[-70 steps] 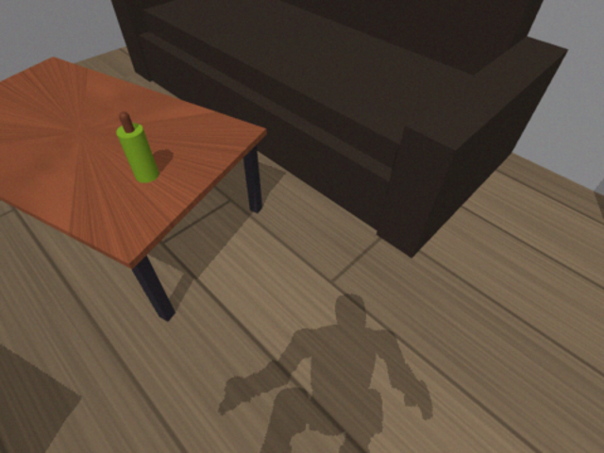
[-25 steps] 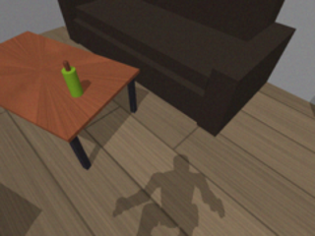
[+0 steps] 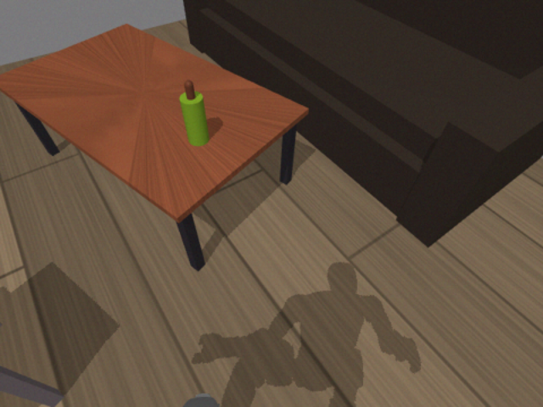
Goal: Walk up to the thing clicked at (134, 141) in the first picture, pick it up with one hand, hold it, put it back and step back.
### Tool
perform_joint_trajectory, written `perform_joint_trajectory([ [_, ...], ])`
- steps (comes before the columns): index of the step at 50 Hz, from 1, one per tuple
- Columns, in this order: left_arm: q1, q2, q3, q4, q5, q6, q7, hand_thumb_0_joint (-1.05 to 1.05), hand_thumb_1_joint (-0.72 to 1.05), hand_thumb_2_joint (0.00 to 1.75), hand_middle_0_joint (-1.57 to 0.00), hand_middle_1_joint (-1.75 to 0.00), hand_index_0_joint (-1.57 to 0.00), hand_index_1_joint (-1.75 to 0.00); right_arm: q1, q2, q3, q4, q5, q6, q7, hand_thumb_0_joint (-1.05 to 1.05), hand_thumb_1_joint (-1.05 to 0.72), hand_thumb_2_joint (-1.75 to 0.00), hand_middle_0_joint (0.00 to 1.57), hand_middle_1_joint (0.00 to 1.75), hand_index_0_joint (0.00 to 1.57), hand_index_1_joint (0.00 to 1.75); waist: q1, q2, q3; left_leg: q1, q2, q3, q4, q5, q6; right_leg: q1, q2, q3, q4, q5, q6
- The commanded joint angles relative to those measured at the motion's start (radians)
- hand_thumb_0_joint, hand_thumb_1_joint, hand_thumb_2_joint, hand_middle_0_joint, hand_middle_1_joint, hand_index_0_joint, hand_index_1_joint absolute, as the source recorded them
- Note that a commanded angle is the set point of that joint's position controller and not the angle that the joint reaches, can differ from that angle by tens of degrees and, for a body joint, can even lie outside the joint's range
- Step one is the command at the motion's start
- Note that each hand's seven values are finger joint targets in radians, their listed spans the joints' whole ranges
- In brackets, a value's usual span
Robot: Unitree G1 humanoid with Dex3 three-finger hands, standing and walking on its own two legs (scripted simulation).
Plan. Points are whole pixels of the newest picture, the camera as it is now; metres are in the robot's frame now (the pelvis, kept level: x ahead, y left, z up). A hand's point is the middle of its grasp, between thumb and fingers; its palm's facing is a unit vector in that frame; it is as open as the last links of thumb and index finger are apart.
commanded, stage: walk up
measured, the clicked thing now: (193, 112) +1.02 +0.26 -0.23
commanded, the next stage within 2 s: none
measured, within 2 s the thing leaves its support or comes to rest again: neither
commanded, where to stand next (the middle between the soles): +0.35 +0.26 m, yaw +18 degrees
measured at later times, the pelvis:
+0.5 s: pelvis +0.14 +0.09 +0.00, yaw +13 degrees
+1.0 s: pelvis +0.25 +0.23 -0.01, yaw +20 degrees
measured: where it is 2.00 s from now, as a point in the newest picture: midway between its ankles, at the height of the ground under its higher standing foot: (186, 382)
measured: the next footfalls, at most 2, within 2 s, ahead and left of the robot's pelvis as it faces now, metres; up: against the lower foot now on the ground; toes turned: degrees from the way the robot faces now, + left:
left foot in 0.04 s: +0.12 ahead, +0.19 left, +0.00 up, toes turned +5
right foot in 0.34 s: +0.22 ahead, -0.02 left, +0.00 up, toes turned +4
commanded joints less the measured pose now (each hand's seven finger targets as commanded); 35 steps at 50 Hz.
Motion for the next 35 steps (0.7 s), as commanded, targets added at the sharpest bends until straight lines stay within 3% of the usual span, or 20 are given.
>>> perform_joint_trajectory([
  [1,-0.067,0.264,0.059,-0.102,0.0,-0.019,0.008,0.0,0.9,0.9,-0.2,-0.3,-0.2,-0.3,0.062,-0.147,-0.049,-0.074,0.017,-0.045,-0.012,0.0,-0.9,-0.9,0.2,0.3,0.2,0.3,-0.062,-0.113,-0.113,0.296,-0.094,0.15,-0.079,0.029,0.016,-0.24,-0.13,0.016,0.041,-0.059,-0.167],
  [2,-0.036,0.229,0.045,-0.108,0.005,-0.012,0.007,0.0,0.9,0.9,-0.2,-0.3,-0.2,-0.3,0.142,-0.188,-0.065,-0.049,0.011,-0.045,-0.023,0.0,-0.9,-0.9,0.2,0.3,0.2,0.3,-0.101,0.006,-0.156,0.392,-0.139,0.141,-0.092,-0.081,0.046,-0.285,-0.083,-0.017,0.257,-0.042,-0.149],
  [3,-0.005,0.163,0.025,-0.135,-0.011,-0.007,0.0,0.0,0.9,0.9,-0.2,-0.3,-0.2,-0.3,0.219,-0.284,-0.089,-0.051,0.002,-0.048,-0.041,0.0,-0.9,-0.9,0.2,0.3,0.2,0.3,-0.149,0.26,-0.135,0.446,0.002,-0.211,-0.328,-0.278,0.157,-0.449,0.029,-0.06,0.619,-0.079,-0.092],
  [4,-0.07,0.161,0.016,-0.175,-0.038,-0.017,-0.001,0.0,0.9,0.9,-0.2,-0.3,-0.2,-0.3,0.218,-0.357,-0.086,-0.073,0.027,-0.056,-0.044,0.0,-0.9,-0.9,0.2,0.3,0.2,0.3,-0.154,0.384,-0.106,0.419,0.146,-0.657,-0.549,-0.278,0.274,-0.601,0.13,0.057,0.696,-0.33,-0.073],
  [5,-0.075,0.205,0.013,-0.165,-0.025,-0.022,0.004,0.0,0.9,0.9,-0.2,-0.3,-0.2,-0.3,0.172,-0.374,-0.09,-0.088,0.042,-0.056,-0.053,0.0,-0.9,-0.9,0.2,0.3,0.2,0.3,-0.11,0.248,-0.063,0.315,0.212,-0.687,-0.556,-0.343,0.315,-0.597,0.048,0.16,0.737,-0.294,-0.089],
  [6,-0.009,0.221,0.009,-0.14,-0.035,-0.025,0.001,0.0,0.9,0.9,-0.2,-0.3,-0.2,-0.3,0.1,-0.327,-0.073,-0.118,0.042,-0.057,-0.062,0.0,-0.9,-0.9,0.2,0.3,0.2,0.3,-0.056,0.161,-0.054,0.329,0.172,-0.542,-0.494,-0.303,0.302,-0.585,0.003,0.171,0.709,-0.224,-0.095],
  [8,0.061,0.217,0.013,-0.089,-0.052,-0.034,-0.007,0.0,0.9,0.9,-0.2,-0.3,-0.2,-0.3,0.051,-0.248,-0.043,-0.149,0.03,-0.065,-0.075,0.0,-0.9,-0.9,0.2,0.3,0.2,0.3,-0.012,0.16,-0.062,0.237,0.068,-0.342,-0.406,-0.122,0.253,-0.457,-0.021,0.169,0.555,-0.171,-0.094],
  [10,0.111,0.214,0.017,-0.075,-0.046,-0.032,-0.01,0.0,0.9,0.9,-0.2,-0.3,-0.2,-0.3,0.043,-0.224,-0.033,-0.171,0.024,-0.07,-0.068,0.0,-0.9,-0.9,0.2,0.3,0.2,0.3,-0.004,0.151,-0.072,0.186,0.032,-0.29,-0.402,-0.042,0.256,-0.353,0.014,0.131,0.414,-0.166,-0.077],
  [13,0.145,0.199,0.02,-0.095,-0.037,-0.047,-0.002,0.0,0.9,0.9,-0.2,-0.3,-0.2,-0.3,0.066,-0.214,-0.034,-0.199,0.02,-0.072,-0.064,0.0,-0.9,-0.9,0.2,0.3,0.2,0.3,-0.007,0.126,-0.093,0.188,0.063,-0.295,-0.347,0.107,0.288,-0.289,0.061,0.098,0.26,-0.113,-0.073],
  [14,0.162,0.197,0.026,-0.093,-0.033,-0.051,0.001,0.0,0.9,0.9,-0.2,-0.3,-0.2,-0.3,0.043,-0.202,-0.029,-0.214,0.021,-0.068,-0.062,0.0,-0.9,-0.9,0.2,0.3,0.2,0.3,0.008,0.093,-0.093,0.119,0.037,-0.255,-0.32,0.089,0.267,-0.205,0.077,0.083,0.193,-0.03,-0.074],
  [16,0.294,0.215,0.048,-0.064,-0.025,-0.065,0.014,0.0,0.9,0.9,-0.2,-0.3,-0.2,-0.3,-0.03,-0.147,-0.01,-0.252,0.034,-0.062,-0.057,0.0,-0.9,-0.9,0.2,0.3,0.2,0.3,0.102,0.017,-0.119,-0.095,-0.047,-0.165,-0.139,-0.039,0.174,0.089,0.071,0.112,0.049,0.167,-0.081],
  [17,0.385,0.299,0.078,-0.065,-0.005,-0.071,0.026,0.0,0.9,0.9,-0.2,-0.3,-0.2,-0.3,-0.025,-0.076,0.009,-0.272,0.039,-0.064,-0.061,0.0,-0.9,-0.9,0.2,0.3,0.2,0.3,0.171,-0.206,-0.126,-0.255,-0.202,-0.088,0.148,-0.173,0.105,0.185,-0.098,0.393,-0.141,-0.104,-0.122],
  [18,0.304,0.382,0.092,-0.118,0.002,-0.072,0.034,0.0,0.9,0.9,-0.2,-0.3,-0.2,-0.3,0.023,-0.091,0.003,-0.268,0.03,-0.054,-0.07,0.0,-0.9,-0.9,0.2,0.3,0.2,0.3,0.117,-0.215,-0.103,-0.328,-0.266,-0.115,0.38,-0.262,0.046,0.097,-0.378,0.827,-0.335,-0.426,-0.209],
  [19,0.196,0.38,0.079,-0.148,-0.014,-0.069,0.034,0.0,0.9,0.9,-0.2,-0.3,-0.2,-0.3,0.053,-0.18,-0.025,-0.234,0.02,-0.039,-0.08,0.0,-0.9,-0.9,0.2,0.3,0.2,0.3,0.055,-0.1,-0.041,-0.294,-0.171,-0.201,0.432,-0.219,0.033,-0.028,-0.429,0.869,-0.336,-0.523,-0.266],
  [20,0.132,0.339,0.069,-0.173,-0.022,-0.074,0.032,0.0,0.9,0.9,-0.2,-0.3,-0.2,-0.3,0.076,-0.194,-0.028,-0.211,0.023,-0.044,-0.076,0.0,-0.9,-0.9,0.2,0.3,0.2,0.3,0.026,-0.078,0.033,-0.309,-0.119,-0.186,0.439,-0.146,0.023,-0.064,-0.39,0.723,-0.297,-0.405,-0.306],
  [22,0.098,0.252,0.05,-0.183,-0.023,-0.084,0.024,0.0,0.9,0.9,-0.2,-0.3,-0.2,-0.3,0.106,-0.179,-0.027,-0.167,0.025,-0.056,-0.066,0.0,-0.9,-0.9,0.2,0.3,0.2,0.3,0.009,-0.105,0.053,-0.246,-0.098,-0.159,0.401,-0.062,0.004,-0.102,-0.261,0.469,-0.272,-0.163,-0.265],
  [24,0.152,0.245,0.049,-0.16,-0.02,-0.087,0.018,0.0,0.9,0.9,-0.2,-0.3,-0.2,-0.3,0.104,-0.165,-0.024,-0.16,0.025,-0.061,-0.056,0.0,-0.9,-0.9,0.2,0.3,0.2,0.3,0.028,-0.145,0.018,-0.176,-0.099,-0.109,0.348,-0.027,-0.005,-0.099,-0.214,0.312,-0.204,0.086,-0.243],
  [28,0.197,0.277,0.066,-0.168,-0.013,-0.083,0.013,0.0,0.9,0.9,-0.2,-0.3,-0.2,-0.3,-0.01,-0.124,-0.013,-0.215,0.03,-0.064,-0.038,0.0,-0.9,-0.9,0.2,0.3,0.2,0.3,0.06,-0.213,-0.024,-0.149,-0.075,-0.044,0.159,-0.018,-0.004,-0.011,-0.206,0.167,-0.115,0.383,-0.255],
  [32,0.19,0.296,0.058,-0.182,-0.019,-0.071,0.009,0.0,0.9,0.9,-0.2,-0.3,-0.2,-0.3,-0.058,-0.119,-0.018,-0.223,0.035,-0.071,-0.026,0.0,-0.9,-0.9,0.2,0.3,0.2,0.3,0.048,-0.216,-0.062,0.028,-0.085,0.071,-0.008,0.008,0.027,-0.076,-0.192,0.068,-0.038,0.426,-0.229],
  [35,0.174,0.273,0.039,-0.196,-0.027,-0.055,0.008,0.0,0.9,0.9,-0.2,-0.3,-0.2,-0.3,0.106,-0.157,-0.043,-0.156,0.036,-0.079,-0.035,0.0,-0.9,-0.9,0.2,0.3,0.2,0.3,-0.06,-0.069,-0.153,0.332,-0.152,0.108,-0.155,0.074,0.06,-0.19,-0.152,-0.005,0.278,0.405,-0.187],
])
